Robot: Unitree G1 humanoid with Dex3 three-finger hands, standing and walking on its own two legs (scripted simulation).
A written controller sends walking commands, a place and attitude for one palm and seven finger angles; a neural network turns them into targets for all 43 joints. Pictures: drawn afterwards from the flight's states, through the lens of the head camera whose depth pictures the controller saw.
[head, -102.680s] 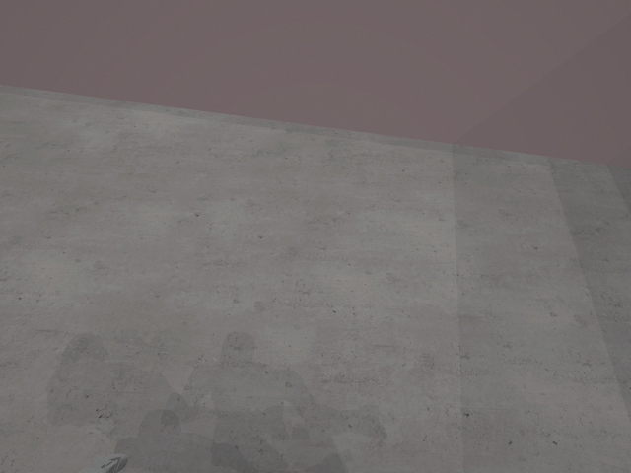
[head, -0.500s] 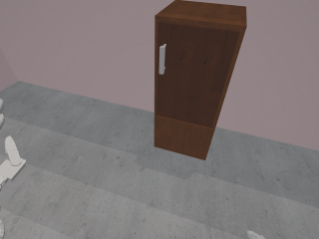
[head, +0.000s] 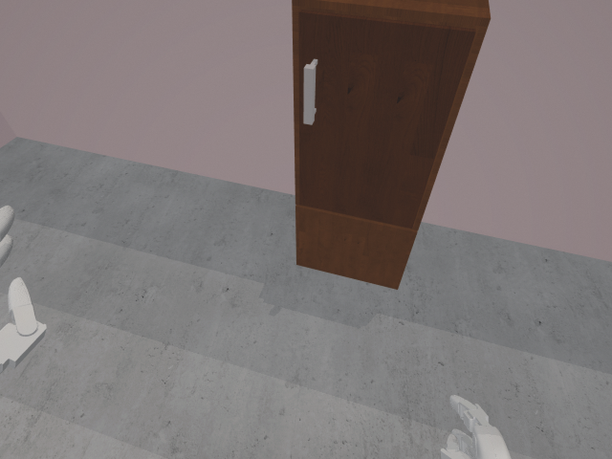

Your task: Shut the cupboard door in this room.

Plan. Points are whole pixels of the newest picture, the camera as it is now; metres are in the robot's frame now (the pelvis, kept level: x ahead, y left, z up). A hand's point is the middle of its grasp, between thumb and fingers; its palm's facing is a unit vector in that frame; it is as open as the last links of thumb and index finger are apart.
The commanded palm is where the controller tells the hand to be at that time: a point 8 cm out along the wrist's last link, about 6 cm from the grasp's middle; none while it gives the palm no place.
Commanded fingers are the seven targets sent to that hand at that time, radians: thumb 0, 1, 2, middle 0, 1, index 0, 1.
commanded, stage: stop stepping back and stand still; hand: left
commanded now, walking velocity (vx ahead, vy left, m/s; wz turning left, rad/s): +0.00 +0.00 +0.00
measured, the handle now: (311, 92) +0.93 +0.04 +0.03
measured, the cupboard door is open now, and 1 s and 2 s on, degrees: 0 0 0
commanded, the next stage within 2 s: let the arm hang, fingers relaxed in 0.76 s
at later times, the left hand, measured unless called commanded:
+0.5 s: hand out of the picture +0.16 +0.29 +0.16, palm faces +0.44 -0.79 -0.42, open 7.4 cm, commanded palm +0.11 +0.33 +0.18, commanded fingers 0.00 0.90 0.90 -0.20 -0.30 -0.20 -0.30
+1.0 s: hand (82, 436) +0.16 +0.29 -0.03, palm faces +0.10 -0.89 -0.44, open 7.4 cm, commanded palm none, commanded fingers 0.00 0.90 0.90 -0.20 -0.30 -0.20 -0.30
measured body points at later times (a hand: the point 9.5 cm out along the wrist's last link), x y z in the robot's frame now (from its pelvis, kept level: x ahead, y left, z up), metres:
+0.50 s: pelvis -0.03 +0.02 +0.01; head -0.03 +0.03 +0.46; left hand +0.14 +0.33 +0.18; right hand +0.12 -0.21 -0.08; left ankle +0.01 +0.13 -0.73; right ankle -0.05 -0.10 -0.73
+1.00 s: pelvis -0.04 +0.04 +0.00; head -0.04 +0.01 +0.45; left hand +0.15 +0.33 +0.00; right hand +0.13 -0.22 -0.11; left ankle +0.01 +0.13 -0.73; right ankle -0.05 -0.10 -0.73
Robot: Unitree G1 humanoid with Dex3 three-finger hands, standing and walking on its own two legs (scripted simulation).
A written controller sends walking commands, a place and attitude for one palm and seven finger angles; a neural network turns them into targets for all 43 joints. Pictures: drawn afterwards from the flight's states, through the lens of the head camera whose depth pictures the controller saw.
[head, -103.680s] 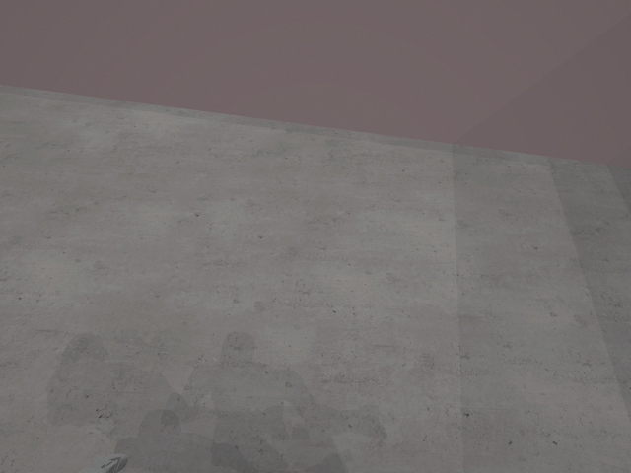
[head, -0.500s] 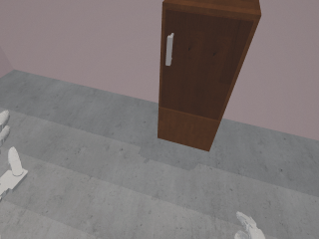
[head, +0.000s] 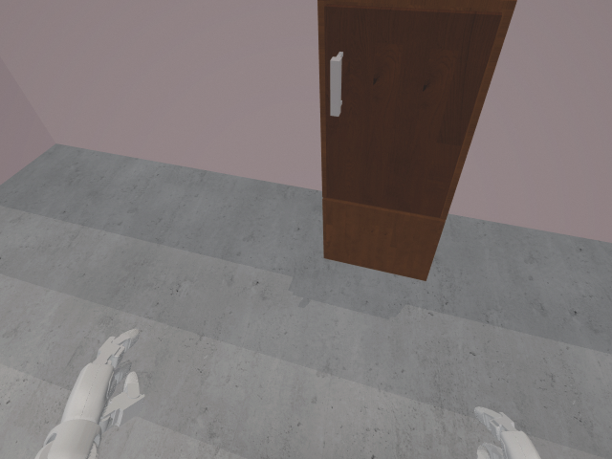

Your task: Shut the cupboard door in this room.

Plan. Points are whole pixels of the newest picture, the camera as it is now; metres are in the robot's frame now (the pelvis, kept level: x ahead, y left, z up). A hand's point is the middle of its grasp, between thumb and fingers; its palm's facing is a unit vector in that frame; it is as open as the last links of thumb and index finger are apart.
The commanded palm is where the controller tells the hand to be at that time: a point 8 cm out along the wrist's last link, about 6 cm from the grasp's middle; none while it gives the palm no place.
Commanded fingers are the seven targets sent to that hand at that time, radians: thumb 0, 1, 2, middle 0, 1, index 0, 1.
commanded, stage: let the arm hang, fingers relaxed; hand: left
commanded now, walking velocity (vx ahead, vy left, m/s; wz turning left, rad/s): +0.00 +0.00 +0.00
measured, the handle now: (337, 84) +0.97 -0.02 +0.04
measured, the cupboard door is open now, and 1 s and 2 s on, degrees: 0 0 0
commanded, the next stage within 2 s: look to check the result in 0.96 s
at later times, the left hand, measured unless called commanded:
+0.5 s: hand out of the picture -0.05 +0.18 -0.16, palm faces -0.02 -0.97 -0.23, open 7.3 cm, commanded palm none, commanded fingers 0.00 0.90 0.90 -0.20 -0.30 -0.20 -0.30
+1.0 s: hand out of the picture +0.02 +0.17 -0.16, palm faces -0.03 -0.98 -0.20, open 7.3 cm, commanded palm none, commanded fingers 0.00 0.90 0.90 -0.20 -0.30 -0.20 -0.30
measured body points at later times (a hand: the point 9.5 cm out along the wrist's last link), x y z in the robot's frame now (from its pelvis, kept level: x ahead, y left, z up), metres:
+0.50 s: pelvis +0.00 -0.01 +0.01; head +0.02 -0.01 +0.46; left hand -0.04 +0.23 -0.14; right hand -0.03 -0.24 -0.15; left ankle +0.05 +0.09 -0.73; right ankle -0.01 -0.14 -0.73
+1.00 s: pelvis +0.01 -0.01 +0.01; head +0.01 -0.01 +0.46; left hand +0.03 +0.22 -0.15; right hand +0.00 -0.24 -0.15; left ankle +0.05 +0.09 -0.73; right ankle -0.01 -0.14 -0.73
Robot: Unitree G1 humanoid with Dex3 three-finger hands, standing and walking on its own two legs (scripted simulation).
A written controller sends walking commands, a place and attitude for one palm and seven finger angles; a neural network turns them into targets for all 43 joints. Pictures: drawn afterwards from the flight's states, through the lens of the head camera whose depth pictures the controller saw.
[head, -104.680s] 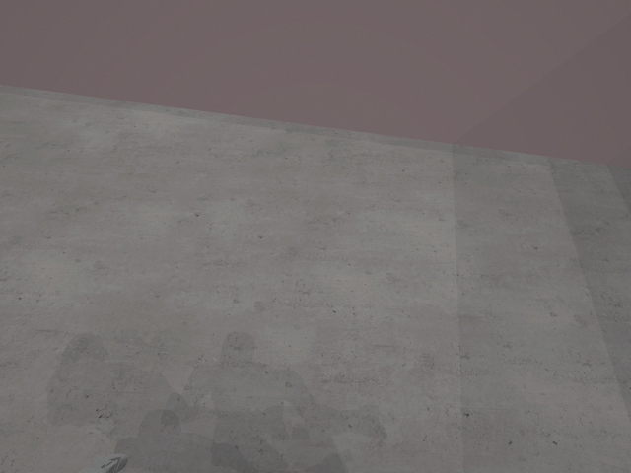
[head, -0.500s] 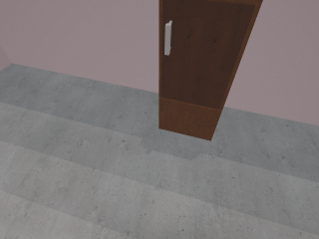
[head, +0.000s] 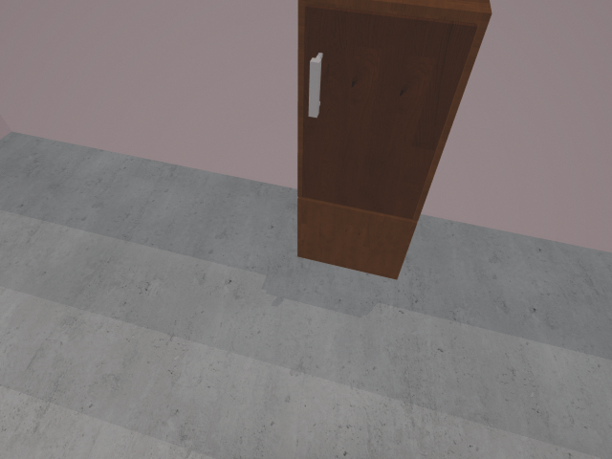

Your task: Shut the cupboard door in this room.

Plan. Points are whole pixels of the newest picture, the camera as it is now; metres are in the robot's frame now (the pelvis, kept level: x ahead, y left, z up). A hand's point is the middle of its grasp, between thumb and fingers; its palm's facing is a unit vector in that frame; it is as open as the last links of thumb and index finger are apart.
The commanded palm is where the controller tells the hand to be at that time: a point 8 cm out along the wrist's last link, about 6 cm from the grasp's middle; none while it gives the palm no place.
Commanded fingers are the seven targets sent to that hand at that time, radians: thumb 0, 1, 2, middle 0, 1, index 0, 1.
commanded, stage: look to check the result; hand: left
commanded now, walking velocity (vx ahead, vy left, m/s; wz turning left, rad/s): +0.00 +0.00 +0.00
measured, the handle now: (316, 85) +0.96 +0.01 +0.02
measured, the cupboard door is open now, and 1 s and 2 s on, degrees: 0 0 0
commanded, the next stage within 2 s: stand and wait in 0.54 s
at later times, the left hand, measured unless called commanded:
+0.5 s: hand out of the picture +0.04 +0.21 -0.17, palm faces -0.01 -0.96 -0.27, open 7.4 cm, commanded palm none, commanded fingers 0.00 0.90 0.90 -0.20 -0.30 -0.20 -0.30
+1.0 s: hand out of the picture +0.07 +0.21 -0.16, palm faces -0.01 -0.95 -0.30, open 7.4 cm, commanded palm none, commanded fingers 0.00 0.90 0.90 -0.20 -0.30 -0.20 -0.30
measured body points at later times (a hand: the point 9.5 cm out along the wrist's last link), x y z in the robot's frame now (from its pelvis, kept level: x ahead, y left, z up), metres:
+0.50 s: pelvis +0.01 +0.00 +0.00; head +0.02 -0.01 +0.45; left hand +0.04 +0.26 -0.15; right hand +0.06 -0.27 -0.15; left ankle +0.04 +0.10 -0.74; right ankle -0.02 -0.14 -0.74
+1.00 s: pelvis +0.03 -0.02 +0.00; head +0.04 -0.02 +0.45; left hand +0.08 +0.26 -0.14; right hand +0.09 -0.29 -0.14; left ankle +0.04 +0.10 -0.74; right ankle -0.02 -0.14 -0.74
